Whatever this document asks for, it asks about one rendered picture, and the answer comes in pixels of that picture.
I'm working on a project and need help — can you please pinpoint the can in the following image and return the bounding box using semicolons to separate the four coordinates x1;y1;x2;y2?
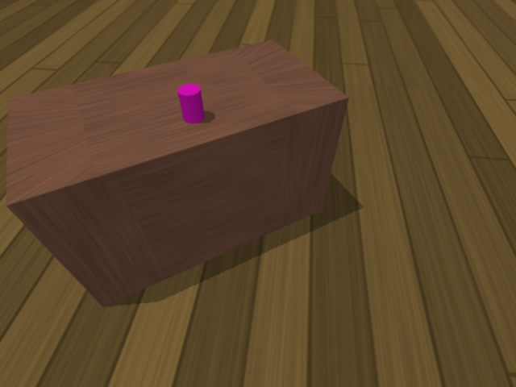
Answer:
177;84;205;123

